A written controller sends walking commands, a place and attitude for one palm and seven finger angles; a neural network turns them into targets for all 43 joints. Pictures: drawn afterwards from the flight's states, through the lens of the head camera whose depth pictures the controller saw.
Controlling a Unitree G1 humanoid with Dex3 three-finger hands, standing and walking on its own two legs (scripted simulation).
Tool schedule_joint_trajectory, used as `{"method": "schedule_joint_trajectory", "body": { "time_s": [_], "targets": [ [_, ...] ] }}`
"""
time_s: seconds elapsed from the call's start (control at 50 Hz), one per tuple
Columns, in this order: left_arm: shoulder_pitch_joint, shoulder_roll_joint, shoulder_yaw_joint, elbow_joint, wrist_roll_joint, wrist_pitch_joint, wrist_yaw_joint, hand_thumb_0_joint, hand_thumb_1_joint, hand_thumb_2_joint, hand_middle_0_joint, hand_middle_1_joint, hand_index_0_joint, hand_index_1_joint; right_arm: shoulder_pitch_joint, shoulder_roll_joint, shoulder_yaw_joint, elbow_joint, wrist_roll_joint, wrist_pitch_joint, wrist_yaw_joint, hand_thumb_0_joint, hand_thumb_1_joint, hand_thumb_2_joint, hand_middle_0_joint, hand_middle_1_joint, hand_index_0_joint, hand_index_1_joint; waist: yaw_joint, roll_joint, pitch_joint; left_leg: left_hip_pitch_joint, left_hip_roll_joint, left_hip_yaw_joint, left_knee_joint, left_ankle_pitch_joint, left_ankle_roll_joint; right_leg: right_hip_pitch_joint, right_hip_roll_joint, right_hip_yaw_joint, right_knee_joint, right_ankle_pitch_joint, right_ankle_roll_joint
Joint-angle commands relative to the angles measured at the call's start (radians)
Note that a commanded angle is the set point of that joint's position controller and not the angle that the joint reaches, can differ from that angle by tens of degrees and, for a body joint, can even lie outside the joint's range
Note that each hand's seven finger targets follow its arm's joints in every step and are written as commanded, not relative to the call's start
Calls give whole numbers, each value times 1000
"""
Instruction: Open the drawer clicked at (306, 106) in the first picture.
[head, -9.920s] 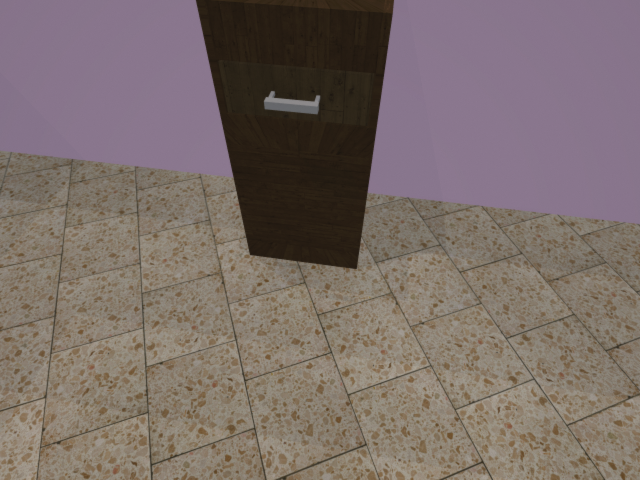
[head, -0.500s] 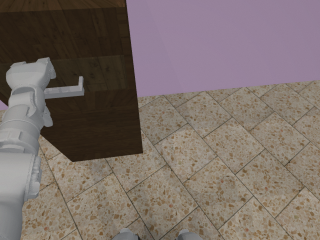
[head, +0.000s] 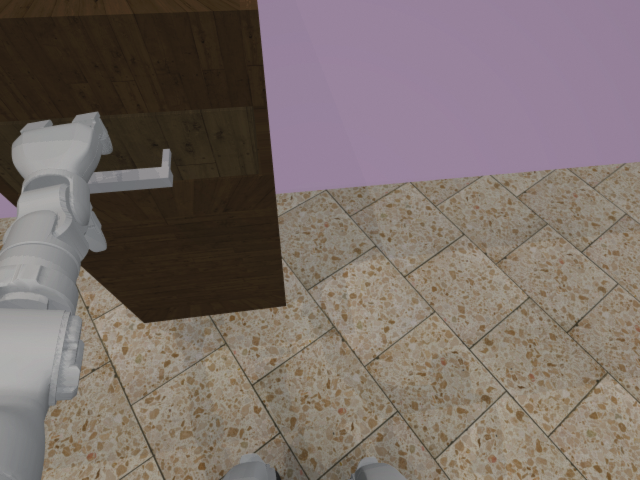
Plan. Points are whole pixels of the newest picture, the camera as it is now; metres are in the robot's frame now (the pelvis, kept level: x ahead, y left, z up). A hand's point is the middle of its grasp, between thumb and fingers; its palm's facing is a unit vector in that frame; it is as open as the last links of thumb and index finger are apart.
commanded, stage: move the hooked fingers above the handle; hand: left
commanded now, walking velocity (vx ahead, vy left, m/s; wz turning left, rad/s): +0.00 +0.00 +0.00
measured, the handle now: (124, 169) +0.56 +0.25 +0.00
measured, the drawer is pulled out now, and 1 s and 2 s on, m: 0.00 0.00 0.00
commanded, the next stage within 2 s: lower the fingers behind the handle in 1.64 s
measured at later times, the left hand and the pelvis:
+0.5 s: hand (95, 174) +0.51 +0.26 +0.05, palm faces -0.06 -0.02 -1.00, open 13.6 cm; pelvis +0.00 +0.00 +0.00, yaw +0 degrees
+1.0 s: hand (86, 175) +0.51 +0.27 +0.05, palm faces -0.05 +0.00 -1.00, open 13.8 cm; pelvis +0.01 -0.01 +0.00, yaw +1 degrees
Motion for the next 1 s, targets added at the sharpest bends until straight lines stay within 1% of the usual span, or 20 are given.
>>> {"method": "schedule_joint_trajectory", "body": {
  "time_s": [0.0,0.06,0.12,0.16,0.2,0.24,0.28,0.34,0.38,0.4,0.44,0.56,0.64,0.68,0.7,0.74,0.76,0.84,0.9,0.98],
  "targets": [
    [-503,193,-54,-300,-19,-96,-37,0,-500,300,-300,-1200,-300,-1200,171,-177,-80,-36,-3,-35,-46,0,-900,-900,200,300,200,300,-43,39,-418,488,-17,-12,-64,340,21,70,28,-54,-135,289,-38],
    [-496,94,-114,-331,-51,-174,-69,0,-500,300,-300,-1200,-300,-1200,179,-165,-84,-21,-8,-52,-48,0,-900,-900,200,300,200,300,-62,59,-337,528,-10,-32,-66,328,18,-28,29,-66,-140,225,-44],
    [-483,150,-54,-290,-50,-202,-38,0,-500,300,-300,-1200,-300,-1200,179,-168,-77,-17,-8,-54,-45,0,-900,-900,200,300,200,300,-49,54,-297,472,-13,-49,-65,277,11,-76,28,-74,-111,180,-48],
    [-474,225,20,-271,-37,-199,6,0,-500,300,-300,-1200,-300,-1200,181,-171,-74,-14,-14,-55,-34,0,-900,-900,200,300,200,300,-16,98,-324,446,-19,-46,-55,303,6,-70,29,-78,-88,187,-59],
    [-478,253,38,-230,-13,-165,59,0,-500,300,-300,-1200,-300,-1200,172,-173,-65,-26,-20,-50,-27,0,-900,-900,200,300,200,300,-13,97,-345,409,-22,-45,-40,318,4,-74,30,-84,-62,193,-59],
    [-479,297,71,-203,6,-122,101,0,-500,300,-300,-1200,-300,-1200,166,-179,-61,-32,-25,-49,-17,0,-900,-900,200,300,200,300,2,108,-380,382,-24,-34,-29,336,2,-53,30,-87,-48,209,-58],
    [-490,379,121,-212,25,-81,123,0,-500,300,-300,-1200,-300,-1200,165,-192,-59,-42,-29,-40,-14,0,-900,-900,200,300,200,300,14,90,-481,381,-23,-29,-13,387,3,5,31,-82,-28,263,-52],
    [-505,346,91,-258,32,-41,114,0,-500,300,-300,-1200,-300,-1200,174,-190,-68,-45,-29,-34,-8,0,-900,-900,200,300,200,300,22,139,-582,458,-18,-17,2,484,-3,56,34,-81,-28,349,-51],
    [-498,365,110,-247,20,-27,99,0,-500,300,-300,-1200,-300,-1200,183,-196,-73,-34,-26,-25,-9,0,-900,-900,200,300,200,300,10,79,-591,460,-15,-15,0,499,3,86,34,-76,-42,380,-40],
    [-465,367,109,-219,14,-11,89,0,-500,300,-300,-1200,-300,-1200,180,-196,-69,-32,-21,-17,-11,0,-900,-900,200,300,200,300,17,47,-559,433,-18,-15,-11,466,5,106,34,-76,-50,367,-40],
    [-474,311,54,-191,0,0,60,0,-500,300,-300,-1200,-300,-1200,175,-190,-66,-34,-11,-18,-21,0,-900,-900,200,300,200,300,-8,2,-472,389,-21,-7,-35,391,14,111,31,-71,-80,339,-36],
    [-482,122,-83,-292,-33,-100,-36,0,-500,300,-300,-1200,-300,-1200,192,-169,-83,-19,-10,-41,-34,0,-900,-900,200,300,200,300,-42,50,-418,518,-11,-25,-52,414,14,41,35,-68,-124,307,-43],
    [-410,126,-53,-275,-48,-151,-43,0,-500,300,-300,-1200,-300,-1200,189,-164,-84,-9,-12,-39,-29,0,-900,-900,200,300,200,300,-24,62,-341,492,-13,-28,-59,396,10,8,36,-72,-120,279,-50],
    [-401,206,14,-259,-33,-162,-12,0,-500,300,-300,-1200,-300,-1200,185,-167,-77,-15,-9,-35,-26,0,-900,-900,200,300,200,300,-5,40,-337,436,-19,-24,-61,384,11,28,33,-68,-108,285,-50],
    [-399,208,15,-246,-28,-154,7,0,-500,300,-300,-1200,-300,-1200,178,-167,-74,-17,-12,-34,-24,0,-900,-900,200,300,200,300,0,56,-314,412,-22,-21,-61,373,10,26,33,-71,-100,281,-55],
    [-418,265,61,-259,-9,-144,54,0,-500,300,-300,-1200,-300,-1200,164,-172,-70,-28,-17,-34,-21,0,-900,-900,200,300,200,300,13,67,-345,385,-26,-16,-54,370,10,33,30,-71,-81,280,-55],
    [-433,334,118,-284,1,-138,77,0,-500,300,-300,-1200,-300,-1200,160,-178,-69,-27,-22,-34,-19,0,-900,-900,200,300,200,300,32,71,-387,382,-25,-16,-44,395,9,55,29,-70,-63,302,-58],
    [-416,366,145,-314,19,-91,130,0,-500,300,-300,-1200,-300,-1200,149,-179,-74,-43,-31,-32,-11,0,-900,-900,200,300,200,300,46,90,-542,425,-27,1,-12,491,7,130,30,-66,-37,412,-48],
    [-404,343,112,-274,4,-49,108,0,-500,300,-300,-1200,-300,-1200,157,-184,-76,-36,-22,-28,-11,0,-900,-900,200,300,200,300,30,48,-535,409,-28,9,-18,475,11,172,28,-58,-57,447,-39],
    [-451,199,-18,-302,-16,-51,28,0,-500,300,-300,-1200,-300,-1200,172,-178,-90,-24,-7,-33,-19,0,-900,-900,200,300,200,300,-25,22,-518,483,-24,6,-33,473,17,153,28,-49,-104,454,-28]
  ]
}}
